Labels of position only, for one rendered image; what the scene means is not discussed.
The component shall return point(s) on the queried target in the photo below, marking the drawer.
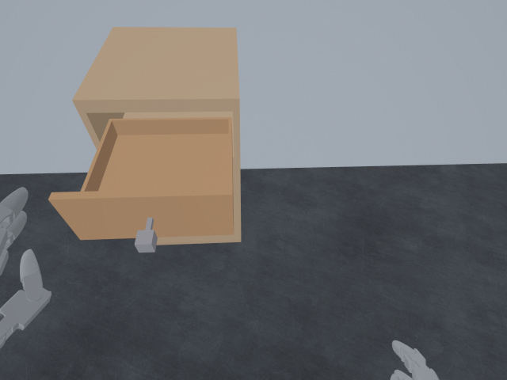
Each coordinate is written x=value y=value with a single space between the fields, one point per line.
x=178 y=171

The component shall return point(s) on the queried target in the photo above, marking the left robot hand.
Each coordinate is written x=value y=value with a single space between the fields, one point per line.
x=23 y=307

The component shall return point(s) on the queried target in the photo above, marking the cabinet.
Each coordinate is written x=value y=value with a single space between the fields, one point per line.
x=165 y=72

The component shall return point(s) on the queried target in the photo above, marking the right robot hand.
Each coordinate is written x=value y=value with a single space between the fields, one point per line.
x=414 y=363

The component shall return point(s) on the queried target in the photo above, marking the handle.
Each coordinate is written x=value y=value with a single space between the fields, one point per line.
x=146 y=240

